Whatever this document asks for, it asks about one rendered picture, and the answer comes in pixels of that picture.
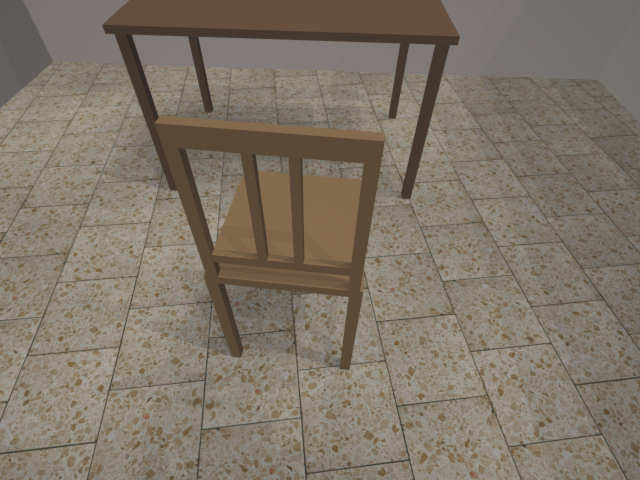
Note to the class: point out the chair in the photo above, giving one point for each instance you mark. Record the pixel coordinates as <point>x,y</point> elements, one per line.
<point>283,231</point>

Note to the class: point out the table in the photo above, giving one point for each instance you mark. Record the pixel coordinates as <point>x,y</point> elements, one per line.
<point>378,21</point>

